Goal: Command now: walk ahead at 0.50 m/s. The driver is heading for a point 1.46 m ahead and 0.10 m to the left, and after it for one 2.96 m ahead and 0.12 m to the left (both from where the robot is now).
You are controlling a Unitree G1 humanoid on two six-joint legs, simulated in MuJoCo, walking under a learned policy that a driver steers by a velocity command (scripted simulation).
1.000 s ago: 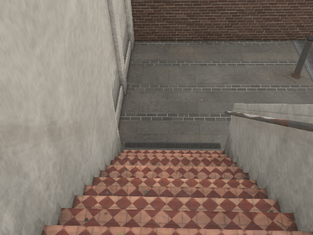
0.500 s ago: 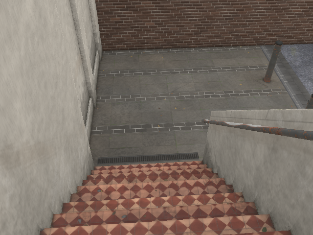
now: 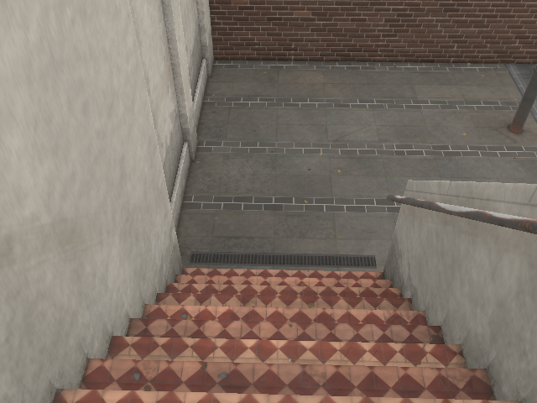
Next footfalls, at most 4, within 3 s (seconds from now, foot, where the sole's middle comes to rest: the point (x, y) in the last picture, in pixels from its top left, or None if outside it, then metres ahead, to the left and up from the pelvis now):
0.36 left None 0.26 0.16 -0.97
0.80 right None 0.49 -0.10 -1.19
1.26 left None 0.73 0.14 -1.40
1.72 right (316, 391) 0.96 -0.13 -1.62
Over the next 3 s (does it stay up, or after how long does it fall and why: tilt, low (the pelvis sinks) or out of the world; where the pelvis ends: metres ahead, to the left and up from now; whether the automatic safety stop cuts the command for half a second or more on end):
stays up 1.43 -0.03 -1.33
